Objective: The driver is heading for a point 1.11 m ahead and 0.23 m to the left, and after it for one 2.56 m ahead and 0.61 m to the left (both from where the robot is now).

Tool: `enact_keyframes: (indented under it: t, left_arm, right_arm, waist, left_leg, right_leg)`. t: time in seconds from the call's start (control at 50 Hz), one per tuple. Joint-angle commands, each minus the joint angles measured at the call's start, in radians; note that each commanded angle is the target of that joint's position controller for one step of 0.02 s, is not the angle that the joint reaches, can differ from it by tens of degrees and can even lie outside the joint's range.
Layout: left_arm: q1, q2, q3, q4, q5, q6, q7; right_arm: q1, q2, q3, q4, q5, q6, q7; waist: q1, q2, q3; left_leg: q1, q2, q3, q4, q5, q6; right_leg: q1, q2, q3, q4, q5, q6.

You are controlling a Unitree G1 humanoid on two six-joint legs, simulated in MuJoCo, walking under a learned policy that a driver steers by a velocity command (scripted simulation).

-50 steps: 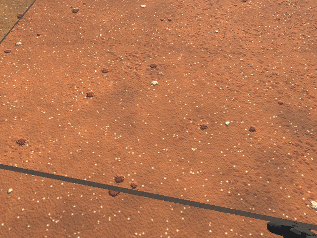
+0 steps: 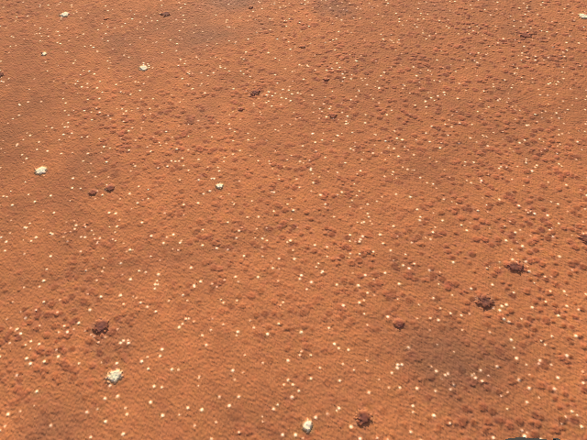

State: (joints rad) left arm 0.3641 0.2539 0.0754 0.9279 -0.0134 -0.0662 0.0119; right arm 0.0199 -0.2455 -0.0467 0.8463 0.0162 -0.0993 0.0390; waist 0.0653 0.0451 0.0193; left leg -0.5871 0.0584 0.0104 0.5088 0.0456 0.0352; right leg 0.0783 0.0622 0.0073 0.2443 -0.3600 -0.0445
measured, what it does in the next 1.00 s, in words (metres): walks ahead: left foot, then right foot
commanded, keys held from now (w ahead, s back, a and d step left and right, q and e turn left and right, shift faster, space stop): w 0.68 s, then w+q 0.32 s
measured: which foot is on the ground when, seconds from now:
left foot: up 0.00-0.04, down 0.06-0.62, up 0.64-1.00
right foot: down 0.00-0.06, up 0.08-0.58, down 0.60-1.00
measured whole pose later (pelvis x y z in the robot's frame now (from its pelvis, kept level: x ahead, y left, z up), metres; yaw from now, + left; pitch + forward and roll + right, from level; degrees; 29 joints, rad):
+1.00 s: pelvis +0.56 -0.02 +0.01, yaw +7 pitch +1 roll -2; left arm 0.31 0.25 0.06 0.95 0.01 -0.10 0.01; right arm 0.13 -0.26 -0.06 0.88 0.02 -0.05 0.02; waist 0.05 0.04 0.00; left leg -0.70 0.10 -0.04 0.70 0.08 0.02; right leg 0.04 0.04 -0.18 0.19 -0.25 -0.04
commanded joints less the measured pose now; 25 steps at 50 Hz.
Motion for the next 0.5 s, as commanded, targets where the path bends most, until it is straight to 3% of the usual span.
enact_keyframes:
  t: [0.02,0.04,0.06,0.08,0.1,0.12,0.14,0.16,0.18,0.24,0.32,0.4,0.46,0.5]
  left_arm:
    - [-0.009,0.178,0.039,-0.029,-0.001,0.006,0.009]
    - [-0.025,0.166,0.032,-0.033,0.002,0.012,0.009]
    - [-0.007,0.130,0.014,-0.049,0.016,0.014,0.009]
    - [0.145,-0.007,-0.022,-0.048,0.007,-0.008,-0.006]
    - [0.083,0.091,-0.007,-0.037,-0.013,-0.031,-0.010]
    - [-0.023,0.146,0.007,-0.070,-0.034,-0.045,-0.013]
    - [-0.086,0.145,0.004,-0.085,-0.031,-0.051,-0.007]
    - [-0.118,0.139,0.010,-0.090,-0.013,-0.048,-0.001]
    - [-0.097,0.131,0.016,-0.086,-0.005,-0.039,0.001]
    - [-0.072,0.077,0.009,-0.082,-0.001,-0.011,0.003]
    - [-0.201,0.069,0.005,-0.123,0.010,-0.007,0.002]
    - [-0.333,0.045,-0.008,-0.152,0.003,-0.018,-0.010]
    - [-0.415,0.049,-0.013,-0.180,-0.005,-0.023,-0.025]
    - [-0.446,0.060,-0.012,-0.199,-0.007,-0.029,-0.038]
  right_arm:
    - [0.018,-0.145,-0.041,-0.055,0.000,-0.021,0.005]
    - [0.170,-0.183,-0.062,-0.009,-0.004,-0.019,-0.001]
    - [0.345,-0.241,-0.077,0.025,-0.019,-0.016,-0.009]
    - [0.420,-0.303,-0.091,0.056,-0.022,-0.013,-0.003]
    - [0.410,-0.205,-0.064,0.056,-0.002,-0.011,-0.001]
    - [0.321,-0.163,-0.051,0.040,0.002,-0.013,-0.006]
    - [0.243,-0.143,-0.043,0.020,-0.008,-0.012,-0.009]
    - [0.192,-0.121,-0.036,0.014,-0.019,-0.014,-0.007]
    - [0.175,-0.100,-0.027,0.015,-0.030,-0.018,-0.007]
    - [0.193,-0.119,-0.029,0.034,-0.021,-0.022,-0.009]
    - [0.238,-0.160,-0.039,0.053,-0.015,-0.012,-0.032]
    - [0.297,-0.169,-0.038,0.076,-0.004,-0.003,-0.040]
    - [0.353,-0.171,-0.039,0.104,0.001,0.009,-0.040]
    - [0.369,-0.179,-0.044,0.117,0.002,0.021,-0.043]
  waist:
    - [-0.084,-0.156,-0.029]
    - [-0.160,-0.137,-0.123]
    - [-0.213,-0.041,-0.267]
    - [-0.138,0.248,-0.398]
    - [-0.181,0.182,-0.386]
    - [-0.177,0.124,-0.224]
    - [-0.149,0.023,-0.145]
    - [-0.119,-0.010,-0.077]
    - [-0.084,0.011,-0.068]
    - [-0.054,0.029,-0.043]
    - [-0.080,0.005,-0.005]
    - [-0.126,0.011,0.022]
    - [-0.154,0.015,0.046]
    - [-0.150,0.022,0.055]
  left_leg:
    - [0.116,-0.047,0.031,-0.016,-0.100,0.053]
    - [0.328,-0.066,0.047,-0.022,-0.076,0.082]
    - [0.637,0.097,-0.137,0.015,-0.067,0.143]
    - [0.984,0.327,-0.646,-0.098,-0.278,0.322]
    - [0.991,0.316,-0.760,-0.204,-0.434,0.301]
    - [0.864,0.286,-0.601,-0.218,-0.419,0.249]
    - [0.711,0.251,-0.480,-0.238,-0.329,0.220]
    - [0.576,0.218,-0.394,-0.262,-0.212,0.209]
    - [0.502,0.191,-0.335,-0.286,-0.142,0.199]
    - [0.418,0.171,-0.240,-0.352,-0.059,0.215]
    - [0.434,0.150,-0.151,-0.395,-0.008,0.200]
    - [0.451,0.111,-0.069,-0.397,-0.018,0.162]
    - [0.541,0.147,-0.077,-0.366,-0.022,0.163]
    - [0.615,0.184,-0.091,-0.325,0.021,0.155]
  right_leg:
    - [0.029,-0.293,0.093,0.134,0.829,-0.113]
    - [-0.021,-0.239,0.055,0.315,0.907,-0.087]
    - [-0.223,-0.180,0.019,0.611,0.645,-0.057]
    - [-0.635,0.017,0.028,0.984,-0.065,0.017]
    - [-0.763,-0.007,0.152,1.105,-0.213,0.003]
    - [-0.840,-0.063,0.133,1.121,-0.139,-0.010]
    - [-0.809,-0.120,0.100,1.073,-0.044,-0.015]
    - [-0.771,-0.155,0.083,1.002,0.012,-0.010]
    - [-0.707,-0.183,0.089,0.960,0.047,-0.011]
    - [-0.672,-0.208,0.068,0.850,0.077,0.011]
    - [-0.755,-0.214,0.045,0.624,0.285,0.049]
    - [-0.696,-0.169,-0.001,0.392,0.460,0.050]
    - [-0.713,-0.151,-0.006,0.313,0.448,0.041]
    - [-0.730,-0.142,-0.001,0.277,0.387,0.020]
Keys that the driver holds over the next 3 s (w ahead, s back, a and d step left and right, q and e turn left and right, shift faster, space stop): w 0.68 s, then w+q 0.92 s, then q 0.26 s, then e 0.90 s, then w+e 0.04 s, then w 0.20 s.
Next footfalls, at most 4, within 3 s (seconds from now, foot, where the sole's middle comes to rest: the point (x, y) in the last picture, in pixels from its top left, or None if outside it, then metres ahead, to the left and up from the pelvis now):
0.06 left None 0.22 0.12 -0.77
0.60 right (385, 420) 0.52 -0.12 -0.77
1.14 left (278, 304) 0.80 0.14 -0.77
1.62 right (319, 206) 1.14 0.05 -0.77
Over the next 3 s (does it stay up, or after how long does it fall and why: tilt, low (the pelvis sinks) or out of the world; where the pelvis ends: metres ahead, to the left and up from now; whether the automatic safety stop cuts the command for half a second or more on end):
stays up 1.12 0.17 0.00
